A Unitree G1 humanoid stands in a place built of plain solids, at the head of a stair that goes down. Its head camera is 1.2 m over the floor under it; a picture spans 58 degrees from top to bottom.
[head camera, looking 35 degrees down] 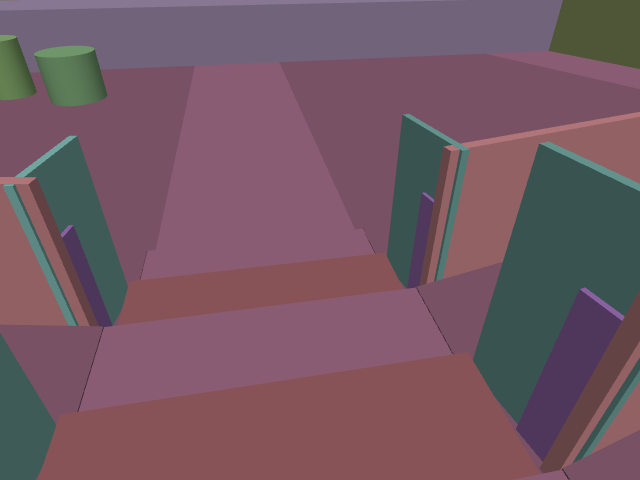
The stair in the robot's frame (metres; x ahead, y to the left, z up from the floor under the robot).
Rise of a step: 0.12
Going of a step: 0.50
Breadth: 1.47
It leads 10 degrees to the left of straight ahead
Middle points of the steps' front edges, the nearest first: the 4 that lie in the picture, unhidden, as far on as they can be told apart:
0.99 0.15 -0.11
1.50 0.24 -0.23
1.97 0.33 -0.36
2.43 0.42 -0.50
